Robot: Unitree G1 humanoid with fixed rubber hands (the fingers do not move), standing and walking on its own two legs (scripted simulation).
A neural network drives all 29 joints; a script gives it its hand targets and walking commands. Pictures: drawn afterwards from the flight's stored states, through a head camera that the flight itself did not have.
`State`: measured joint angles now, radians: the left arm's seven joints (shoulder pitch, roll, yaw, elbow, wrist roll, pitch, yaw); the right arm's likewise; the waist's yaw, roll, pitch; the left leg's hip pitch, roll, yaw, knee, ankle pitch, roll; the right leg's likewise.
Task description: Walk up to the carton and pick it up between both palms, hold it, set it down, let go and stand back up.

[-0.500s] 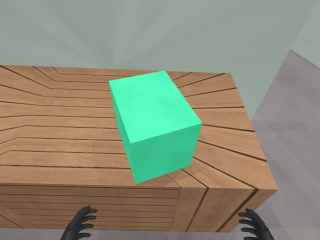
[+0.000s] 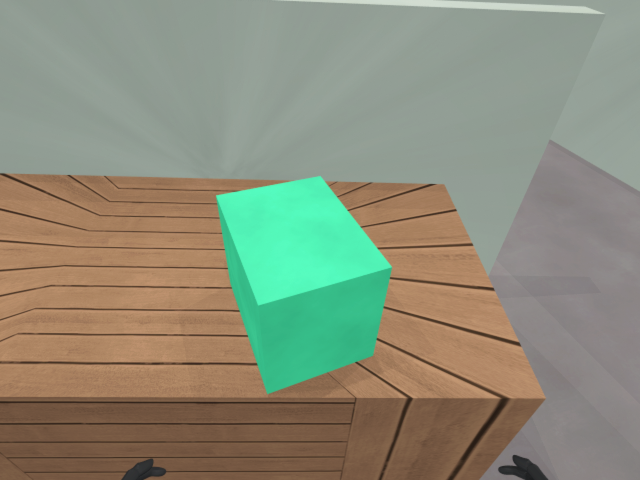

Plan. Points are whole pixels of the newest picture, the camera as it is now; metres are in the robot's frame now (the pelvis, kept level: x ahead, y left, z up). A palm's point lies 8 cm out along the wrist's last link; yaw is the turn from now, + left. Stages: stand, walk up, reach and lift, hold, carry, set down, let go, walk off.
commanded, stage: stand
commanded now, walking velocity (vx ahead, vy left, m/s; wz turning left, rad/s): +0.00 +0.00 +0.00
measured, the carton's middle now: (295, 277) +0.53 +0.05 -0.06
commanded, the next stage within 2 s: none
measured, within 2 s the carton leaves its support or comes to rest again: neither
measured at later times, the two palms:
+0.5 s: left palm out of the picture +0.10 +0.26 -0.09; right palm out of the picture +0.11 -0.28 -0.08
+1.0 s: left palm out of the picture +0.08 +0.26 -0.10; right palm out of the picture +0.09 -0.28 -0.09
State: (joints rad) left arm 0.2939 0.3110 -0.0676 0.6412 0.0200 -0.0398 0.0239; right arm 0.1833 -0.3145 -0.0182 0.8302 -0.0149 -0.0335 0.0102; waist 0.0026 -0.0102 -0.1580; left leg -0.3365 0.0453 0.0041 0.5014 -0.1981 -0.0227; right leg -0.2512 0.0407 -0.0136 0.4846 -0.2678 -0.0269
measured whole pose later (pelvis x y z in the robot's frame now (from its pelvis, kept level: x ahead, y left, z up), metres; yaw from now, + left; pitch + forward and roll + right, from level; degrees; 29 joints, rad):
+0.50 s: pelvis -0.01 +0.00 +0.00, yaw +0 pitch +1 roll -1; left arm 0.30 0.32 -0.07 0.70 0.02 -0.04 0.02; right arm 0.19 -0.31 -0.02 0.84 -0.01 -0.03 0.01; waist 0.00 -0.01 -0.12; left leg -0.34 0.05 0.00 0.50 -0.19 -0.02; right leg -0.25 0.04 -0.01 0.48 -0.26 -0.03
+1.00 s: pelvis -0.02 +0.00 +0.00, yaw +0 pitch +0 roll -1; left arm 0.30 0.32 -0.07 0.73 0.02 -0.04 0.02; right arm 0.19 -0.31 -0.02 0.87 -0.01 -0.03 0.01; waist -0.01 -0.01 -0.08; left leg -0.34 0.05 0.00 0.50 -0.17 -0.02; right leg -0.25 0.04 -0.01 0.48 -0.24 -0.03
